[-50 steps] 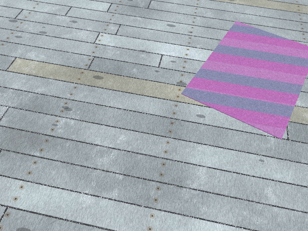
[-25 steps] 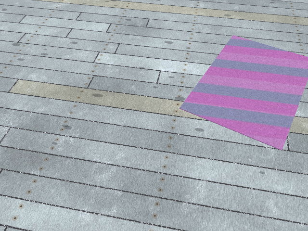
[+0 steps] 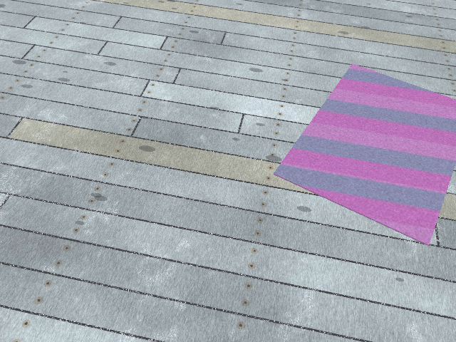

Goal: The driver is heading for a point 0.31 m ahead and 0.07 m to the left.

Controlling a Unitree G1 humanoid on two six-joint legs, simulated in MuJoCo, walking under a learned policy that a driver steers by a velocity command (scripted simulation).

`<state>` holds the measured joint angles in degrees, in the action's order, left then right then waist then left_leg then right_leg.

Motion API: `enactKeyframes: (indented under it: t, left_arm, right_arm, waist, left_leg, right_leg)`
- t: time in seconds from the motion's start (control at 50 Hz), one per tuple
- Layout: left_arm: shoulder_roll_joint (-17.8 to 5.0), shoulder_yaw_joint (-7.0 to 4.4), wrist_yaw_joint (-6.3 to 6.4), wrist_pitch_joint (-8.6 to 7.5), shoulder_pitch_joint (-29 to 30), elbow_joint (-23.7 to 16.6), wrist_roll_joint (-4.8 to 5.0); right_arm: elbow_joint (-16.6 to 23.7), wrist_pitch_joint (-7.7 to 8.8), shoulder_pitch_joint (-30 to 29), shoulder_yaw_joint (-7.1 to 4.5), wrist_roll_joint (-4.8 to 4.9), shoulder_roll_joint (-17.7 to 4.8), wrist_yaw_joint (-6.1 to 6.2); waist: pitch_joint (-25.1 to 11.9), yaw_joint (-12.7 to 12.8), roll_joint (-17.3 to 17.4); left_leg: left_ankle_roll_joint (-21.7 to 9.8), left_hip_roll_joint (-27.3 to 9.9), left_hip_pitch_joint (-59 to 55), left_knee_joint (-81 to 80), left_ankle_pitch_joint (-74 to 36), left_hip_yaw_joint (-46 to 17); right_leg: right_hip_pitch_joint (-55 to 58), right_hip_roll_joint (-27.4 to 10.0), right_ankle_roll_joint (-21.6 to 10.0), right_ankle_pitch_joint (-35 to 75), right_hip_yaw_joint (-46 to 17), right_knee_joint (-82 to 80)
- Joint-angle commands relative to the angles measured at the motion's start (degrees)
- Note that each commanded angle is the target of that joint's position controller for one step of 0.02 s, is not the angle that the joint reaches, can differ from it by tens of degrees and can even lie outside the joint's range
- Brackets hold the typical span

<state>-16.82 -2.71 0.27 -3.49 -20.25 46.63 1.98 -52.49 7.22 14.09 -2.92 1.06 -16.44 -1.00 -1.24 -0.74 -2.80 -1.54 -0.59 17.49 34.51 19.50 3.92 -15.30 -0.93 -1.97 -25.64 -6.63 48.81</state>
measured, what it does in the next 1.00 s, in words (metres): walks ahead: right foot, then left foot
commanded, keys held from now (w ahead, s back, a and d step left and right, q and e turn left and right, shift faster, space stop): w+shift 0.14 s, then shift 0.86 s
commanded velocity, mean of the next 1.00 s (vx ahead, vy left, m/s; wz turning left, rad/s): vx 0.31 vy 0.00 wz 0.00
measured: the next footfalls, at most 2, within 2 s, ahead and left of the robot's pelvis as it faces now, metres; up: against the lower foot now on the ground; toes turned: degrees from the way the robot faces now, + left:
right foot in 0.38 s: +0.47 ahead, -0.09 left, +0.00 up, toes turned +1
left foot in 0.72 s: +0.44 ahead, +0.14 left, +0.00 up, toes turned +1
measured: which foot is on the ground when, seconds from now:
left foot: down 0.00-0.40, up 0.42-0.70, down 0.72-1.00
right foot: up 0.00-0.36, down 0.38-1.00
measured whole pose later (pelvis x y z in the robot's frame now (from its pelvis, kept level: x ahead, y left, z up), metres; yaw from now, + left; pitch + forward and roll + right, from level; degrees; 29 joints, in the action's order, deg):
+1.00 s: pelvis +0.40 +0.03 +0.01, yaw +1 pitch -1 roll -1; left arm -13.3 -1.6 1.0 -1.0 -10.8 57.5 -0.4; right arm -50.9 1.5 12.8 -0.6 -0.6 -11.9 1.8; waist 1.3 0.6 0.1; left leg -0.4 -0.2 13.6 29.6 15.3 0.0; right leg -14.7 0.0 0.5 -12.0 0.2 27.4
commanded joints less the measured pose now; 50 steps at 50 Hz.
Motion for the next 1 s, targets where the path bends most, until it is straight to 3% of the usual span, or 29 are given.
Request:
enactKeyframes:
  t: [0.02,0.06,0.08,0.1,0.12,0.18,0.24,0.3,0.34,0.36,0.38,0.4,0.42,0.44,0.46,0.48,0.5,0.52,0.56,0.6,0.62,0.66,0.72,0.74,0.76,0.78,0.84,0.92,1.0]
  left_arm:
    - [-2.7,0.68,-0.54,-4.14,12.3,-11.7,2.38]
    - [-2.5,0.56,-0.94,-3.71,11.0,-10.6,-0.5]
    - [-2.3,0.47,-1.57,-3.24,11.7,-10.4,-1.02]
    - [-1.4,0.56,-1.67,-2.51,10.8,-10.7,-0.81]
    - [-1.7,0.47,-1.45,-2.01,10.6,-10.6,-0.64]
    - [-1.2,0.63,-1.44,-2.14,16.3,-12.4,-1.39]
    - [2.3,1.75,-3.35,-3.84,25.4,-15.0,-1.17]
    - [0.8,0.92,-4.65,-4.04,27.5,-16.0,-0.78]
    - [-2.4,-0.42,-4.45,-3.95,22.0,-14.4,-1.37]
    - [-4.4,-1.41,-4.07,-3.85,14.0,-11.7,-1.53]
    - [-5.9,-2.04,-3.44,-3.51,5.0,-8.7,-1.71]
    - [-9.6,-2.38,-2.49,-2.93,-2.6,-6.5,-3.6]
    - [-10.9,-1.99,-2.9,-2.9,-1.7,-5.9,-3.96]
    - [-6.3,-1.54,-3.07,-2.11,-1.2,-6.3,-3.22]
    - [-4.5,-0.93,-2.76,-1.51,5.0,-6.7,-2.6]
    - [-2.6,-0.27,-2.41,-1.4,9.9,-5.9,-2.42]
    - [-1.3,0.23,-2.16,-1.85,12.4,-5.8,-2.77]
    - [-1.8,0.06,-2.27,-1.94,13.9,-4.9,-3.45]
    - [-1.8,0.05,-2.43,-1.97,16.8,-3.6,-3.97]
    - [-3.1,-0.3,-2.08,-1.81,16.4,-2.3,-4.19]
    - [-4.1,-0.65,-1.77,-1.34,16.0,-1.8,-3.9]
    - [-4.5,-0.69,-1.31,-0.26,17.1,-1.2,-2.98]
    - [-1.0,0.78,-0.95,0.81,16.1,0.7,-2.93]
    - [-1.1,0.73,-0.7,1.15,12.7,1.6,-2.86]
    - [-0.5,0.62,0.03,1.59,10.4,2.1,-2.51]
    - [-1.7,0.29,0.66,2.03,10.4,2.9,-2.75]
    - [-1.5,0.18,1.28,2.58,8.4,5.2,-3.44]
    - [-1.9,0.13,0.81,1.96,9.9,7.4,-2.48]
    - [-1.9,0.11,0.95,1.92,10.3,9.6,-2.13]
  right_arm:
    - [0.0,0.97,12.0,-0.97,-1.0,-7.7,-0.7]
    - [1.3,0.12,8.3,0.32,-1.51,-5.1,-0.98]
    - [1.5,-0.33,8.4,1.1,-1.74,-3.0,-1.12]
    - [1.4,-0.32,8.5,1.25,-1.77,-3.7,-0.84]
    - [1.1,-0.12,9.2,1.1,-1.47,-4.6,-0.43]
    - [0.3,-0.61,11.3,1.62,-1.23,-4.0,0.92]
    - [-1.0,-1.52,15.6,1.85,-1.01,-4.5,2.21]
    - [-1.9,-2.52,17.8,1.11,-0.48,-6.7,2.48]
    - [-1.5,-3.19,16.6,0.42,-0.84,-7.9,2.7]
    - [-0.8,-3.79,14.9,-0.01,-1.36,-8.7,2.72]
    - [0.1,-4.32,12.6,-0.15,-1.57,-8.8,2.58]
    - [2.3,-4.19,13.6,0.68,-2.77,-5.4,2.6]
    - [0.1,-3.87,28.0,3.43,-1.75,4.1,1.21]
    - [-2.3,-3.24,28.4,1.75,-0.62,-2.9,0.57]
    - [1.1,-3.41,18.7,0.81,1.0,-5.3,0.67]
    - [3.5,-3.68,11.7,0.95,-0.05,-5.0,1.56]
    - [4.0,-4.48,10.0,0.45,-0.5,-5.2,2.32]
    - [3.8,-5.46,11.5,0.47,-0.81,-4.4,2.61]
    - [3.3,-6.65,13.5,1.25,-0.86,-0.4,3.11]
    - [4.0,-7.02,11.5,1.61,-1.6,-0.2,3.56]
    - [3.8,-7.39,11.3,1.39,-1.6,-0.9,3.51]
    - [3.6,-8.43,10.0,0.75,-1.82,-2.2,3.25]
    - [6.0,-9.05,5.6,0.28,-3.54,-3.4,3.32]
    - [7.8,-8.82,2.4,-0.27,-3.26,-7.3,3.76]
    - [7.1,-8.28,-0.5,-0.69,-2.93,-8.3,3.7]
    - [7.5,-7.56,-2.7,0.17,-2.97,-4.7,3.63]
    - [6.4,-5.67,-3.9,0.84,-2.6,-2.5,2.91]
    - [4.5,-4.99,0.1,0.57,-1.73,-3.2,2.95]
    - [3.4,-5.07,0.4,0.46,-1.41,-3.0,2.91]
  waist:
    - [5.2,-5.0,9.9]
    - [5.3,-2.1,6.7]
    - [6.4,-1.8,6.8]
    - [6.6,-0.8,9.6]
    - [7.2,-0.7,9.3]
    - [10.3,-1.7,4.4]
    - [11.1,-4.7,6.0]
    - [9.5,-4.0,8.4]
    - [4.3,0.1,10.8]
    - [-0.6,4.4,11.9]
    - [-5.4,9.5,11.1]
    - [-15.0,10.2,4.2]
    - [-28.5,2.7,-15.2]
    - [-34.2,5.7,-6.0]
    - [-23.3,4.7,-4.6]
    - [-12.9,3.1,2.7]
    - [-9.3,1.4,1.9]
    - [-6.6,-0.7,1.0]
    - [-4.7,-3.6,-0.8]
    - [-6.1,-3.1,-1.9]
    - [-7.7,-2.9,-2.1]
    - [-6.8,-3.4,-1.7]
    - [0.8,-3.3,-1.3]
    - [4.3,-0.5,4.5]
    - [4.7,2.4,14.0]
    - [5.7,2.6,14.8]
    - [4.8,3.4,11.5]
    - [1.7,0.9,4.0]
    - [-1.4,0.6,2.3]
  left_leg:
    - [-13.5,-23.9,-27.5,-25.2,30.6,-45.8]
    - [-10.2,-17.6,-19.9,-24.5,18.2,-31.3]
    - [-8.4,-14.1,-15.7,-24.8,11.8,-24.6]
    - [-8.9,-13.7,-13.2,-27.3,11.2,-23.9]
    - [-9.7,-13.4,-12.1,-29.1,9.5,-22.5]
    - [-8.8,-9.9,-10.6,-30.5,-11.9,-11.8]
    - [-6.5,-7.0,-6.4,-30.9,-26.5,-4.6]
    - [-5.9,-9.3,-15.0,-26.5,-35.0,-4.5]
    - [-4.2,-10.7,-21.6,-18.9,-50.0,-5.4]
    - [-3.1,-10.2,-23.4,-10.5,-57.1,-5.0]
    - [-1.0,-8.3,-20.9,1.4,-57.9,-3.4]
    - [0.6,-5.0,-6.6,18.7,-37.1,-3.8]
    - [4.5,6.4,11.5,46.2,16.7,-7.1]
    - [3.9,4.1,11.2,50.3,16.6,-17.4]
    - [3.6,0.7,14.1,48.7,14.9,-14.0]
    - [3.5,-1.9,13.9,41.9,10.6,-10.4]
    - [3.9,-3.5,12.1,38.6,8.6,-10.4]
    - [4.3,-4.6,6.9,34.7,7.4,-10.1]
    - [4.9,-4.5,-0.3,22.8,8.4,-8.2]
    - [5.1,-4.2,-4.0,13.4,4.4,-7.0]
    - [4.7,-4.0,-6.5,10.1,-1.2,-6.5]
    - [3.3,-2.9,-12.1,4.3,-10.7,-5.4]
    - [0.2,-3.8,-13.3,-4.1,-7.1,-7.2]
    - [-1.6,-8.1,-7.0,-12.0,0.0,-12.2]
    - [-2.7,-8.1,4.6,-16.9,15.2,-13.9]
    - [-1.9,-6.8,9.3,-20.2,21.2,-13.7]
    - [0.4,-5.5,7.5,-18.2,12.0,-12.0]
    - [0.1,-3.4,-2.0,-12.3,-5.5,-8.7]
    - [-0.6,-3.0,-5.6,-9.9,-17.1,-7.4]
  right_leg:
    - [-48.2,-2.6,-4.0,5.3,-1.5,28.0]
    - [-42.4,-6.6,-3.3,13.1,0.3,23.3]
    - [-38.7,-7.6,-2.8,15.5,1.3,20.6]
    - [-37.3,-7.2,-1.4,18.5,2.5,19.6]
    - [-37.2,-7.4,-0.2,20.6,2.7,18.3]
    - [-35.1,-5.4,1.7,27.7,6.2,6.0]
    - [-20.9,-0.9,1.9,37.8,11.5,-11.4]
    - [-16.5,1.7,0.6,38.4,10.2,-20.0]
    - [-10.7,4.2,-1.6,35.0,9.7,-20.7]
    - [-3.6,5.4,-3.1,33.5,9.7,-20.1]
    - [6.5,3.7,-4.6,39.2,9.3,-23.1]
    - [27.1,-7.6,-7.5,59.9,-1.0,-14.7]
    - [46.8,-26.2,-23.1,71.3,-27.2,-15.9]
    - [42.0,-22.9,-21.9,60.5,-29.6,-20.5]
    - [32.7,-19.5,-18.5,54.1,-19.6,-22.3]
    - [19.6,-16.0,-15.0,50.2,-13.3,-26.9]
    - [11.9,-14.9,-15.7,50.9,-10.8,-28.4]
    - [3.9,-13.1,-15.0,50.8,-7.3,-30.6]
    - [-5.5,-10.4,-13.8,50.4,-1.4,-32.3]
    - [-7.1,-10.6,-13.7,51.0,0.2,-32.5]
    - [-7.1,-10.9,-13.3,44.0,-0.3,-33.2]
    - [-11.4,-9.7,-10.8,19.3,-0.3,-35.0]
    - [-18.0,-5.0,-3.3,-8.6,-0.3,-34.6]
    - [-16.0,-1.4,-0.5,-8.2,2.3,-30.6]
    - [-5.2,1.5,1.2,0.9,6.8,-25.5]
    - [-0.1,1.8,2.0,5.8,7.1,-22.7]
    - [3.5,0.2,1.5,12.9,5.6,-23.8]
    - [1.2,-0.8,0.5,15.7,4.4,-25.2]
    - [3.9,-1.1,0.9,23.5,4.4,-24.0]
